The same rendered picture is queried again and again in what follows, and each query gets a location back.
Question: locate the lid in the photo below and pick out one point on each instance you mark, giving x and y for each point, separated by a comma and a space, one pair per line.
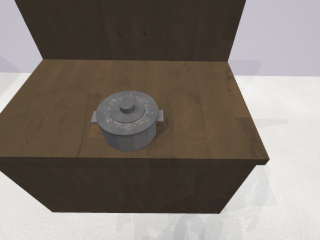
113, 121

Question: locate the table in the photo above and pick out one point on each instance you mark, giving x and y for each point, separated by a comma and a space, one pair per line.
175, 51

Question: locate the pot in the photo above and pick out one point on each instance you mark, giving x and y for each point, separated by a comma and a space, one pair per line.
131, 143

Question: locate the knob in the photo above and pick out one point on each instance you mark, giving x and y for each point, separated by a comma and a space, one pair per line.
126, 106

